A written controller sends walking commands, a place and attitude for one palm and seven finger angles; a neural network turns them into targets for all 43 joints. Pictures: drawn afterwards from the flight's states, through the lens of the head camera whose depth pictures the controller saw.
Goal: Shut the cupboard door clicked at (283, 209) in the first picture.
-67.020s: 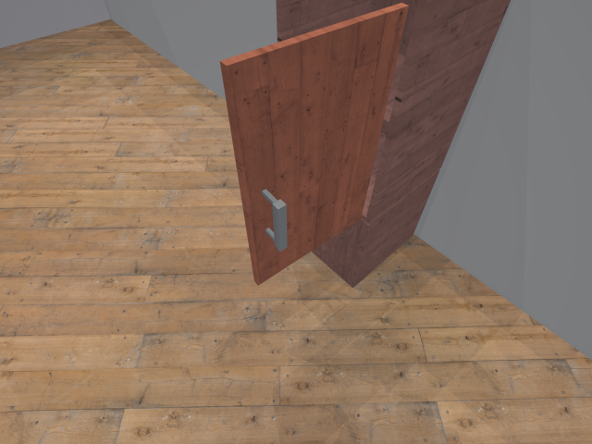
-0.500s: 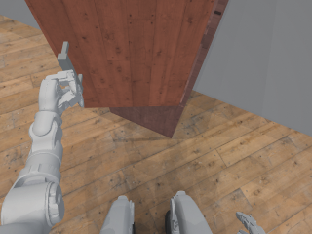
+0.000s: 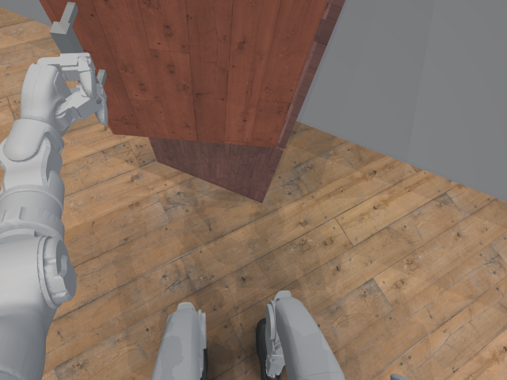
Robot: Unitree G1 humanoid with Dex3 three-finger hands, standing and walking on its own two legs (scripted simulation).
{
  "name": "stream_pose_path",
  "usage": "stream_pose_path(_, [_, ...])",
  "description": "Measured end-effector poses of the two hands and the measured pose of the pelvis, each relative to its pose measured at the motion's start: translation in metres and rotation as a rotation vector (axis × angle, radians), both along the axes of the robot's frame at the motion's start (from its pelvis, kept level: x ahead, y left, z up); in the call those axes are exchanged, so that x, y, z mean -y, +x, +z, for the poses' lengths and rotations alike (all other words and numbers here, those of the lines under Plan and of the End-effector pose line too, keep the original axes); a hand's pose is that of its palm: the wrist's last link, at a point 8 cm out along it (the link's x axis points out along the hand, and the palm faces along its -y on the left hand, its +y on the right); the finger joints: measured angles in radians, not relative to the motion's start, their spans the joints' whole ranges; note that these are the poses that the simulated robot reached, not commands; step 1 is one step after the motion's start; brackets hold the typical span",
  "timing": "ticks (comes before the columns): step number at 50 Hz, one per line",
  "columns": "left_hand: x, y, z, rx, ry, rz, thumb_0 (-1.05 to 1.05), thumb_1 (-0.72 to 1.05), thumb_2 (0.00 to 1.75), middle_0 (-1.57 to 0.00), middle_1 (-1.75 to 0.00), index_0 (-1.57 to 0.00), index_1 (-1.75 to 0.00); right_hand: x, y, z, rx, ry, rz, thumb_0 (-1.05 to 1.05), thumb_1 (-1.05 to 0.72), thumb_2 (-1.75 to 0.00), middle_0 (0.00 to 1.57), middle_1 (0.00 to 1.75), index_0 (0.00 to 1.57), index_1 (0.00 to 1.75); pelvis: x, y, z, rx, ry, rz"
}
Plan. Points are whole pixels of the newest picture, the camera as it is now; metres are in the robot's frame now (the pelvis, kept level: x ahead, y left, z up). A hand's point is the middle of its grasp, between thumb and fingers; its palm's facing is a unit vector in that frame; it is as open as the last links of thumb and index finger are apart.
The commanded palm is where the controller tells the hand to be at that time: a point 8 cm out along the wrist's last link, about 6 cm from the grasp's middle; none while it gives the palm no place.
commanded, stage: push the door shut along its arc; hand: left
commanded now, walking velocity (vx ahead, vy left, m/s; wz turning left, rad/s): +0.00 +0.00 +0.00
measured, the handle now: (84, 57) +0.59 +0.22 +0.05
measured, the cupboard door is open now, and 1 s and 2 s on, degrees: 19 5 5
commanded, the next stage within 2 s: pull the fist back off the door in 0.74 s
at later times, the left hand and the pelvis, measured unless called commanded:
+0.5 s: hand (107, 67) +0.57 +0.19 +0.06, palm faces -0.23 -0.97 -0.03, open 3.2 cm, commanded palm +0.59 +0.18 +0.06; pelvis +0.00 +0.01 -0.02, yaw -2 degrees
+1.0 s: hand (149, 32) +0.64 +0.13 +0.07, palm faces +0.03 -1.00 +0.04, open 3.0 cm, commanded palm +0.61 +0.14 +0.06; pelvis +0.01 +0.01 -0.02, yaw -4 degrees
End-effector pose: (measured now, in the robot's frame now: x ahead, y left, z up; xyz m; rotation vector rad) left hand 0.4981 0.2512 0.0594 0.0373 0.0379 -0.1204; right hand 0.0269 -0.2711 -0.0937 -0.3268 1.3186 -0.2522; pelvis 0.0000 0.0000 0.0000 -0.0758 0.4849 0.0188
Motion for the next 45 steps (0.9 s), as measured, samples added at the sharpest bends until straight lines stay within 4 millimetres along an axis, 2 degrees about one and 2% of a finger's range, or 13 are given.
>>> stream_pose_path(7, [0.006, 0.020, 0.002, -0.007, 0.006, -0.043, 0.04, 0.99, 1.02, -1.30, -1.50, -1.30, -1.50, -0.003, -0.018, 0.002, -0.028, -0.016, -0.017, 0.00, -0.91, -0.89, 0.20, 0.30, 0.20, 0.30, -0.003, -0.003, -0.005, -0.021, -0.011, -0.001])
stream_pose_path(16, [0.008, 0.045, 0.002, -0.003, -0.015, -0.074, 0.02, 0.93, 0.94, -1.30, -1.50, -1.32, -1.50, -0.013, -0.034, 0.002, -0.051, -0.021, -0.049, 0.00, -0.91, -0.89, 0.20, 0.30, 0.20, 0.30, -0.008, -0.004, -0.011, -0.049, -0.024, -0.013])
stream_pose_path(28, [0.011, 0.069, 0.004, -0.021, 0.003, -0.131, 0.02, 0.90, 0.91, -1.30, -1.50, -1.32, -1.50, -0.027, -0.047, 0.000, -0.113, -0.019, -0.070, 0.00, -0.91, -0.89, 0.20, 0.30, 0.21, 0.30, -0.014, 0.000, -0.016, -0.084, -0.041, -0.008])
stream_pose_path(35, [0.025, 0.082, 0.007, -0.037, -0.010, -0.163, 0.02, 0.90, 0.90, -1.30, -1.50, -1.30, -1.50, -0.028, -0.048, 0.004, -0.123, -0.032, -0.072, 0.00, -0.91, -0.89, 0.20, 0.30, 0.21, 0.30, -0.014, 0.003, -0.015, -0.092, -0.046, -0.002])
stream_pose_path(43, [0.058, 0.106, 0.012, -0.020, -0.011, -0.218, 0.02, 0.90, 0.90, -1.30, -1.50, -1.30, -1.50, -0.022, -0.052, 0.003, -0.106, -0.058, -0.100, 0.00, -0.91, -0.89, 0.20, 0.30, 0.21, 0.30, -0.010, 0.005, -0.022, -0.114, -0.048, -0.015])
stream_pose_path(45, [0.061, 0.114, 0.011, -0.013, -0.102, -0.121, 0.02, 0.90, 0.90, -1.30, -1.50, -1.30, -1.50, -0.024, -0.055, 0.002, -0.112, -0.050, -0.097, 0.00, -0.91, -0.89, 0.20, 0.30, 0.20, 0.30, -0.010, 0.006, -0.023, -0.122, -0.049, -0.024])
